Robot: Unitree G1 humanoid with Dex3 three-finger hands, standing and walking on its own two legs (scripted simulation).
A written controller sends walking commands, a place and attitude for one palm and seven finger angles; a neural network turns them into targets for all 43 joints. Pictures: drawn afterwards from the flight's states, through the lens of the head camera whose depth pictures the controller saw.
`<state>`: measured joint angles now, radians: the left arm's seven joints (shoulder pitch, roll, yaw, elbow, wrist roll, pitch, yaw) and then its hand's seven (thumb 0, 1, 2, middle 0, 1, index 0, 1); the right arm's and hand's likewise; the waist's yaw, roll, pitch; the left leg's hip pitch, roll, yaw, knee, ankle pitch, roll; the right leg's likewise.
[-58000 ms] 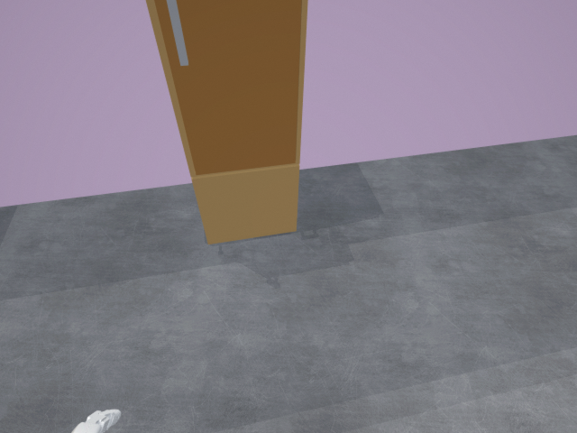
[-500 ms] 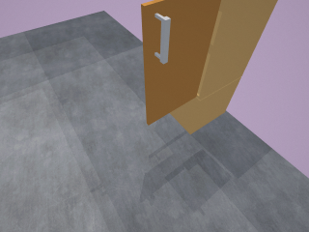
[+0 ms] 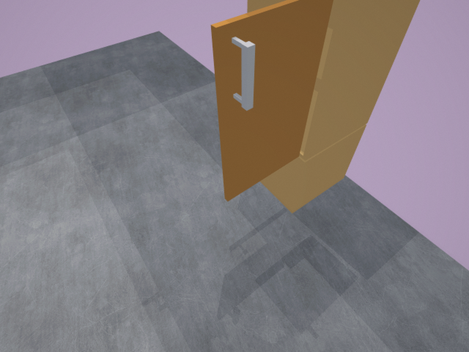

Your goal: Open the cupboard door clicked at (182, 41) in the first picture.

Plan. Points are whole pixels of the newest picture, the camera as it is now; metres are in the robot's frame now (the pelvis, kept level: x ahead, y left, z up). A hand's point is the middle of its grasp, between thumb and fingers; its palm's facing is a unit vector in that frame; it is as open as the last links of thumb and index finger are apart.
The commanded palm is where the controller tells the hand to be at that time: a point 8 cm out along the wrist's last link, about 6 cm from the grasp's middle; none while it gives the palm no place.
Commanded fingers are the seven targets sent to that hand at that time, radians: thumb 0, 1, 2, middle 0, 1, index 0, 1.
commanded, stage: let the arm hang, fingers relaxed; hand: left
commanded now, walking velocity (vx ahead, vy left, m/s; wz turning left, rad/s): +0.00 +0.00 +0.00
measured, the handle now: (242, 75) +0.65 +0.01 +0.13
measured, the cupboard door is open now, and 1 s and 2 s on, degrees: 92 92 92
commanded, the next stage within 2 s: look to check the result in 0.12 s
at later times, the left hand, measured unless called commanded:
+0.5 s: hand out of the picture +0.11 +0.24 -0.15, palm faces -0.03 -0.94 -0.35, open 7.4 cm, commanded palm none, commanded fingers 0.00 0.90 0.90 -0.20 -0.30 -0.20 -0.30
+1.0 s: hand out of the picture +0.13 +0.23 -0.15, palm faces -0.03 -0.94 -0.35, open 7.4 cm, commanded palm none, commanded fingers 0.00 0.90 0.90 -0.20 -0.30 -0.20 -0.30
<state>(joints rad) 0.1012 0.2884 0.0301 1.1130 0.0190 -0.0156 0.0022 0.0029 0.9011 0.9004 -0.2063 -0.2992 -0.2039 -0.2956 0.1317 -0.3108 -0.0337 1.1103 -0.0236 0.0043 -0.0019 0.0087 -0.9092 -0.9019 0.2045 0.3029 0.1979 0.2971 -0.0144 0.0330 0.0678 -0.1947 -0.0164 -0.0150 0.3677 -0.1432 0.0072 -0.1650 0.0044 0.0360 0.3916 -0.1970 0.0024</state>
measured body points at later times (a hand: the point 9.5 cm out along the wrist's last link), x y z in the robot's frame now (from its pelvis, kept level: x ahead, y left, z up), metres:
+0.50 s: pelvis +0.03 -0.01 +0.00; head +0.06 -0.02 +0.45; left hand +0.11 +0.29 -0.13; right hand +0.10 -0.30 -0.14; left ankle +0.04 +0.11 -0.74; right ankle +0.01 -0.12 -0.74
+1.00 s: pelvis +0.04 -0.02 +0.00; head +0.07 -0.03 +0.45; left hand +0.13 +0.28 -0.13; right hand +0.11 -0.31 -0.14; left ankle +0.04 +0.11 -0.74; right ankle +0.01 -0.12 -0.74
